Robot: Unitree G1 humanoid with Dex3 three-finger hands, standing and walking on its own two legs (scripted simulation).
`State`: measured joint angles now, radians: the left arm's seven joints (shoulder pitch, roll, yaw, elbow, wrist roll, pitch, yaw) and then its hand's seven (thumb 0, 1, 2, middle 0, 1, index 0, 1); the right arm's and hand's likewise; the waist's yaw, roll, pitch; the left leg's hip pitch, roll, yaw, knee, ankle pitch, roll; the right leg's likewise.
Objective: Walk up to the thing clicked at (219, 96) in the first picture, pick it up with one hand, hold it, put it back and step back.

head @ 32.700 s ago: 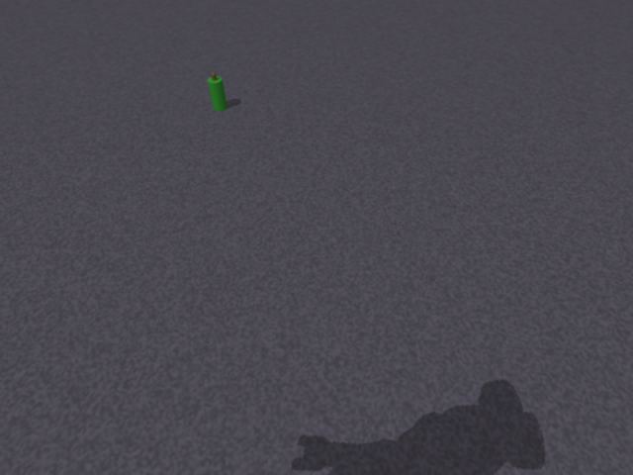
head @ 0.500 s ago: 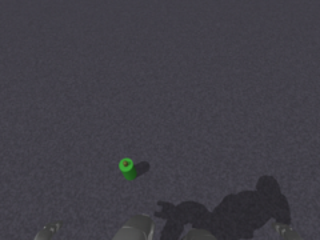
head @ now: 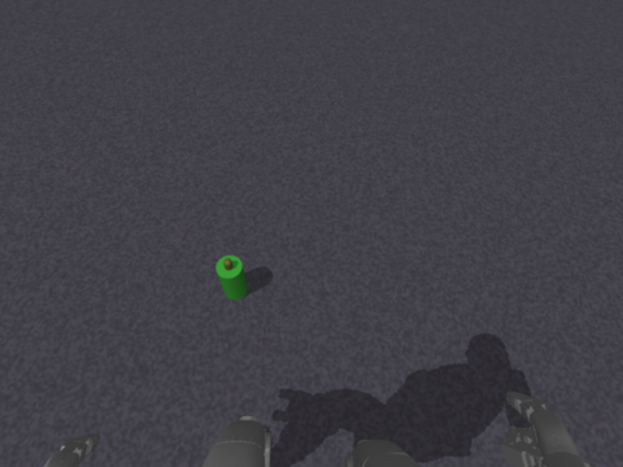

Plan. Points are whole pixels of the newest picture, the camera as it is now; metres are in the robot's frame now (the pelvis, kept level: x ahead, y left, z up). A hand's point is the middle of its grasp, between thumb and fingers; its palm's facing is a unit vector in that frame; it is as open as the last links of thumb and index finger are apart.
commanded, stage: step back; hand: left
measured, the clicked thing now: (232, 275) +0.64 +0.25 -0.65
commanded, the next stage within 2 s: stand in 1.90 s
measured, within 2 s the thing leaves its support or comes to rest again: neither
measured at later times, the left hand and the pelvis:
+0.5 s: hand out of the picture -0.05 +0.26 -0.14, palm faces +0.07 -0.92 -0.38, open 7.4 cm; pelvis -0.16 -0.02 +0.01, yaw +4 degrees
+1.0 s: hand out of the picture -0.26 +0.24 -0.13, palm faces +0.11 -0.89 -0.45, open 7.4 cm; pelvis -0.32 -0.06 +0.00, yaw +7 degrees
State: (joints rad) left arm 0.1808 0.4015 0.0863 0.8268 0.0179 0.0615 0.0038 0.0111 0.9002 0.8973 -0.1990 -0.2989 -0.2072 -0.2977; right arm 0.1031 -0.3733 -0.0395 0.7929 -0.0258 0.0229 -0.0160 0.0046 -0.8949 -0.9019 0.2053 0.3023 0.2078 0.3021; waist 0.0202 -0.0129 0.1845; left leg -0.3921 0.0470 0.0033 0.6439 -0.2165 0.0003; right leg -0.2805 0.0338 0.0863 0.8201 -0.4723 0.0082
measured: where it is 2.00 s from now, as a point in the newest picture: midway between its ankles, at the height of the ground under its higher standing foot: outside the picture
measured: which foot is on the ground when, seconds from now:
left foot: down 0.00-0.06, up 0.08-0.32, down 0.34-0.70, up 0.72-0.98, down 1.00-1.00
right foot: up 0.00-0.00, down 0.02-0.36, up 0.38-0.66, down 0.68-1.00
